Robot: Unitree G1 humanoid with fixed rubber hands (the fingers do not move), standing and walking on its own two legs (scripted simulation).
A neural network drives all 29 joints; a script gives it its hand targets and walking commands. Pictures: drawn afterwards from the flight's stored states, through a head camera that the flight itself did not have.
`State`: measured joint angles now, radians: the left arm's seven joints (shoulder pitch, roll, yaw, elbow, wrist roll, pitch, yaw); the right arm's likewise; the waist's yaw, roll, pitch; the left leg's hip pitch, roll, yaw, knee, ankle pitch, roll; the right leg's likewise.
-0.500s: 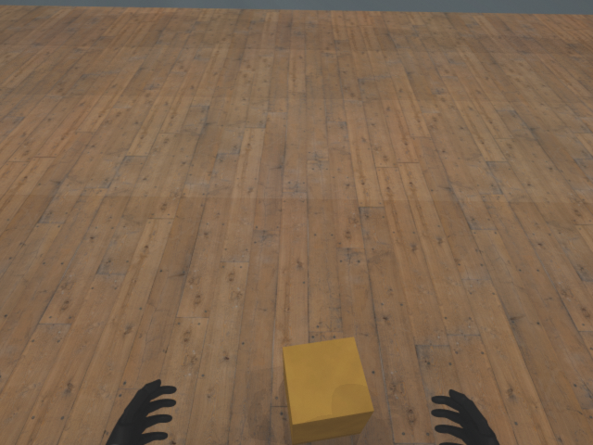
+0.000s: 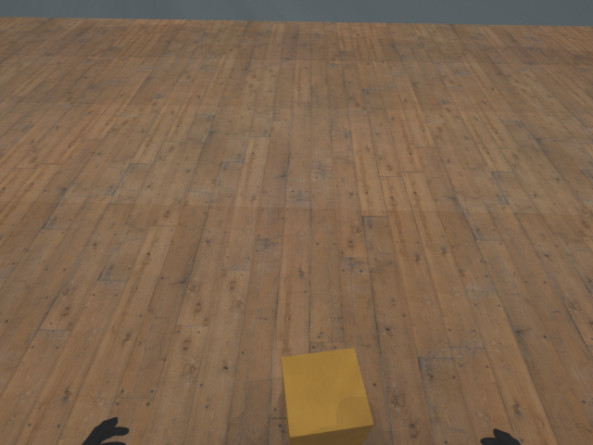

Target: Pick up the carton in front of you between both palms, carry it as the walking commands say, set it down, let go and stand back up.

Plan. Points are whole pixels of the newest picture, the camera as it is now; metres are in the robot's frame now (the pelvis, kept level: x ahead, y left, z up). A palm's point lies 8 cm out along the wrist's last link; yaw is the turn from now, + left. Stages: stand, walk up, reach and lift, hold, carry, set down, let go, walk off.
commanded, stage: stand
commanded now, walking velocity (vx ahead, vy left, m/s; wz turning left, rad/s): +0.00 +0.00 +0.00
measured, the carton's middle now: (322, 404) +0.39 -0.07 -0.64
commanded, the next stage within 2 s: none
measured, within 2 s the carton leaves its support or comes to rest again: neither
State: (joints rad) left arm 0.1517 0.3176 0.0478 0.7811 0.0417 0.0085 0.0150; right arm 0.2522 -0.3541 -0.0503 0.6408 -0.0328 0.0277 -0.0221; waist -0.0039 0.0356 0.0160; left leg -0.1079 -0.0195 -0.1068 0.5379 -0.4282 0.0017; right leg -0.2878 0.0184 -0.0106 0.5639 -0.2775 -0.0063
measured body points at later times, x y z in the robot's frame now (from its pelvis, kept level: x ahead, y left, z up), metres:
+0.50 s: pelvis -0.01 +0.00 +0.01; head -0.01 -0.01 +0.46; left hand +0.11 +0.30 -0.10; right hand +0.10 -0.30 -0.10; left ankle -0.09 +0.13 -0.73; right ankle +0.01 -0.12 -0.73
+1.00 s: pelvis -0.03 -0.01 +0.01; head -0.03 -0.01 +0.46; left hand +0.08 +0.31 -0.10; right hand +0.07 -0.32 -0.10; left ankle -0.09 +0.13 -0.73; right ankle +0.01 -0.12 -0.73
